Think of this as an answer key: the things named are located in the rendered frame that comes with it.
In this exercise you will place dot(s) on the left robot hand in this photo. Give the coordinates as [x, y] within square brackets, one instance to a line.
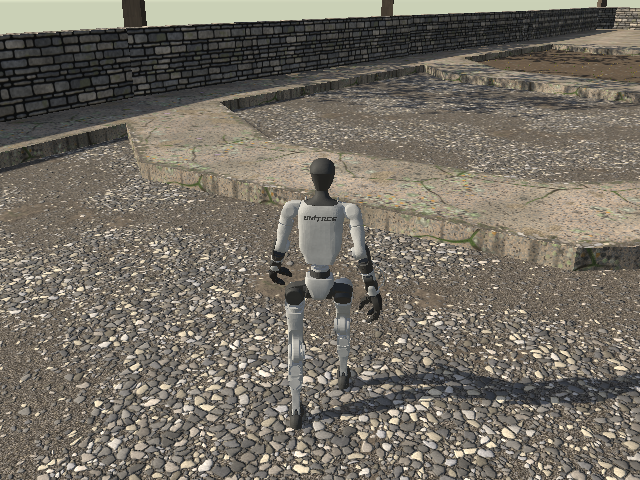
[283, 271]

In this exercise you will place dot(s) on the robot right foot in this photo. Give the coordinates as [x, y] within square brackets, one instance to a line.
[343, 381]

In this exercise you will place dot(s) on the robot left thigh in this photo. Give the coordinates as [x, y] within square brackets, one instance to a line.
[294, 306]

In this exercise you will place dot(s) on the robot left forearm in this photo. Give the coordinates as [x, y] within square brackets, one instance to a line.
[276, 258]

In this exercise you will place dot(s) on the robot right forearm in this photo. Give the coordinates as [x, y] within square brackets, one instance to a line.
[368, 275]

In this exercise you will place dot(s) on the right robot upper arm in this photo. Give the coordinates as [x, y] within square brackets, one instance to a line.
[353, 213]

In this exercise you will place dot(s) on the left robot upper arm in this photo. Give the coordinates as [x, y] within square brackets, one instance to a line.
[289, 211]

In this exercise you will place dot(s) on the right robot hand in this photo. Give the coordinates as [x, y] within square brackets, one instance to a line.
[377, 306]

